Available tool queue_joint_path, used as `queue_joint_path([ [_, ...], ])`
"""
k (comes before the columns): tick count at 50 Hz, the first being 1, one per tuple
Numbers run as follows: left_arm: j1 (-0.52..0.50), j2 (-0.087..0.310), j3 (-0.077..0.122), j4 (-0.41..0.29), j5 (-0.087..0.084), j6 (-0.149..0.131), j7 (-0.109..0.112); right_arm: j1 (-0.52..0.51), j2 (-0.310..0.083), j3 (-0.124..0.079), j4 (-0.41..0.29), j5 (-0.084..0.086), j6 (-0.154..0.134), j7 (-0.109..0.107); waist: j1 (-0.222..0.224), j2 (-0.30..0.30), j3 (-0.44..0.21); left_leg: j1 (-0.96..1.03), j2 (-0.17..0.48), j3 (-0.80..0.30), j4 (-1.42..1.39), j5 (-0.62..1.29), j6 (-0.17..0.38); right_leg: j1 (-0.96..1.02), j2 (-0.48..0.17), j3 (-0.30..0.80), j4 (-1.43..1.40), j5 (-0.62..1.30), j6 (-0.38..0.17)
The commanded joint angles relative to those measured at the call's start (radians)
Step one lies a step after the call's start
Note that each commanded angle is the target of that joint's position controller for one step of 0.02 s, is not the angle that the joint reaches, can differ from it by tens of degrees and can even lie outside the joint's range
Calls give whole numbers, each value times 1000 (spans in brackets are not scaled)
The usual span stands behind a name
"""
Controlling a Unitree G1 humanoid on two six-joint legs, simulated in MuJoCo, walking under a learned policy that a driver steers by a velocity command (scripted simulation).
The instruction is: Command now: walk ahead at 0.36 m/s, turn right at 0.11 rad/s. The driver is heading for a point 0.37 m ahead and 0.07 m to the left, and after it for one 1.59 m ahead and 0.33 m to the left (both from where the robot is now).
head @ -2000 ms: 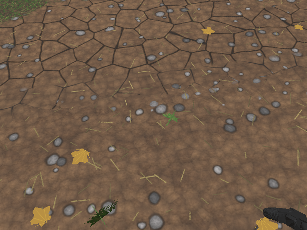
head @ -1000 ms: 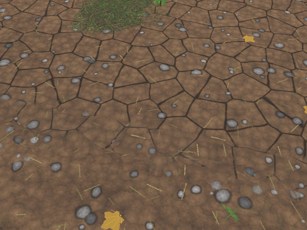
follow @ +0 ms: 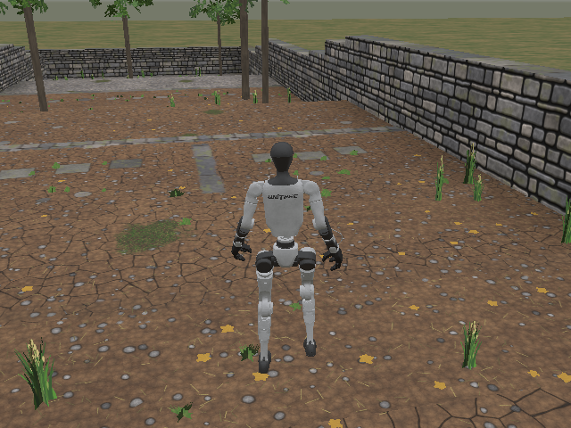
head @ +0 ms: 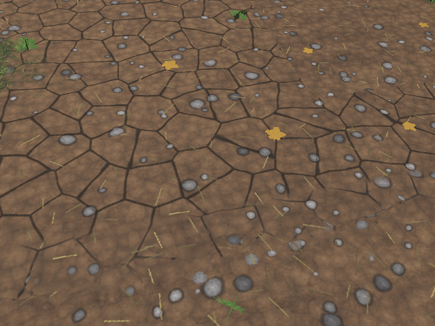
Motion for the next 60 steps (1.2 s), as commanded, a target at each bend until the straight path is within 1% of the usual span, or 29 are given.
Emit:
queue_joint_path([
  [1,-167,28,-5,-113,-9,-42,-12,-21,-196,-48,-59,11,-16,3,-29,205,78,-35,195,-176,-171,-137,174,3,7,-50,-181,-11,-6],
  [3,-162,44,-2,-117,-15,-52,-19,2,-209,-48,-49,21,-11,12,-25,201,92,-74,213,-211,-148,-164,191,81,17,-54,-264,-45,-20],
  [5,-76,60,8,-91,-22,-64,-23,-18,-205,-42,-49,30,1,16,37,177,86,-135,209,-236,-101,-181,176,242,29,-55,-393,34,-44],
  [6,-2,77,18,-63,-22,-67,-19,-21,-181,-33,-49,27,4,18,74,153,62,-189,180,-223,-45,-155,155,373,38,-59,-431,54,-54],
  [7,107,104,30,-41,-19,-70,-8,-41,-130,-16,-56,19,1,20,130,126,11,-287,125,-179,83,-139,110,555,-24,5,-444,45,-73],
  [8,268,178,46,-25,4,-68,6,-79,-29,15,-89,-8,-9,26,192,-86,-98,-452,12,-66,465,-256,36,759,-261,272,-495,-29,-128],
  [9,297,266,68,-10,22,-68,-2,-36,-57,3,-129,28,-28,13,160,-280,-100,-671,-47,-53,708,-352,20,748,-428,613,-610,-319,-265],
  [10,252,176,45,-15,15,-78,-8,-59,-152,-21,-114,44,-35,8,159,-172,-22,-716,17,-121,841,-287,29,676,-399,600,-642,-442,-277],
  [11,195,111,24,-18,8,-83,-8,-81,-165,-29,-109,46,-32,14,134,-159,50,-755,34,-124,861,-191,41,632,-346,485,-654,-401,-239],
  [14,92,49,6,-20,19,-88,-6,-92,-117,-27,-81,25,-14,24,81,-96,101,-685,80,-112,827,2,32,514,-237,194,-691,-21,-171],
  [20,102,73,14,25,22,-95,6,-183,-68,-11,-123,18,2,39,78,-47,120,-670,70,-74,637,202,-11,467,-216,-41,-721,303,-182],
  [26,170,122,22,80,3,-72,19,-379,-39,11,-204,20,-5,86,131,-19,177,-600,58,57,351,270,38,543,-245,-167,-707,405,-160],
  [29,166,168,32,83,-4,-50,26,-372,-81,-7,-228,19,-2,100,86,-58,113,-483,-14,134,313,145,94,632,-259,-213,-562,848,-139],
  [31,154,200,41,76,-5,-33,35,-207,-149,-41,-201,21,8,95,-17,-92,-4,-256,-87,166,306,62,145,632,-253,-228,-305,1100,-123],
  [32,133,198,38,64,-11,-32,39,-44,-202,-72,-164,22,14,79,-111,-62,-84,10,-105,136,234,120,186,498,-219,-245,-81,1015,-94],
  [33,174,120,12,38,21,-44,36,59,-274,-90,-136,22,29,53,-106,120,-177,331,75,-147,244,148,242,203,-141,-229,247,337,-59],
  [34,243,29,-25,-17,18,-78,15,6,-332,-88,-170,21,13,55,-5,292,-332,591,318,-770,76,-90,461,-164,70,-51,584,-364,-17],
  [35,104,138,1,-37,-14,-112,0,27,-240,-66,-174,12,5,57,-86,134,-329,557,304,-761,-21,-161,401,-259,19,106,615,-302,-34],
  [36,28,143,0,-74,-38,-125,-4,-12,-210,-55,-163,8,-5,57,-66,97,-172,417,272,-616,-39,-108,353,-291,-17,88,551,-210,-51],
  [37,20,121,-5,-72,-21,-129,4,-78,-195,-48,-166,11,-13,58,-6,-11,-70,244,227,-504,-47,18,320,-250,-61,79,455,-140,-49],
  [38,25,121,1,-61,5,-122,12,-135,-166,-39,-176,7,-16,56,31,-24,-24,127,183,-415,-61,122,297,-189,-90,74,379,-99,-42],
  [39,57,126,4,-61,11,-109,10,-163,-167,-37,-188,-8,-19,53,67,35,-14,38,170,-390,-81,200,308,-126,-103,81,361,-79,-30],
  [42,72,100,-1,-49,26,-78,11,-167,-156,-33,-163,1,-29,43,84,41,8,-88,133,-276,-113,323,304,-83,-114,42,248,-25,19],
  [47,-90,48,-27,-73,15,-78,0,-101,-164,-22,-98,-1,-31,28,4,80,45,-97,74,-102,-124,331,222,-67,-98,-2,-100,335,22],
  [50,-180,51,-31,-96,-5,-85,-16,-52,-189,-23,-62,-1,-36,31,-45,86,76,-32,123,-112,-142,214,211,-67,-77,-9,-223,431,-6],
  [53,-238,63,-30,-128,-11,-88,-37,-18,-197,-25,-26,-2,-29,32,-63,76,108,132,188,-120,-109,266,207,-173,-63,0,-283,338,-47],
  [57,-185,81,-21,-142,-9,-87,-60,-36,-219,-33,-11,-2,-8,18,-11,98,62,255,216,-68,22,646,164,-106,2,-34,-314,134,-113],
  [59,35,144,16,-92,-2,-80,-51,-74,-222,-30,-27,-5,5,7,113,88,-86,192,154,13,305,936,118,225,71,-84,-349,174,-167],
  [60,195,213,36,-72,0,-74,-40,-64,-190,-13,-53,-24,1,-2,169,-3,-207,-26,112,47,597,673,78,530,-83,137,-333,252,-235],
])
Next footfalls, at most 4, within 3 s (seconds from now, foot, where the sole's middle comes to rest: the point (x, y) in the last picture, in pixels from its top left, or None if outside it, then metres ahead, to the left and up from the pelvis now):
0.14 right None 0.11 -0.15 -0.79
0.64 left None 0.41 0.13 -0.79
1.18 right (190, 259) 0.77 0.06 -0.79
1.64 left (132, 214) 0.96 0.27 -0.79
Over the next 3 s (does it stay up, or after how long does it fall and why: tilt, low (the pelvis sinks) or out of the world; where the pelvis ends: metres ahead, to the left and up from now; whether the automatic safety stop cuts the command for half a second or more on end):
stays up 1.17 0.25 -0.01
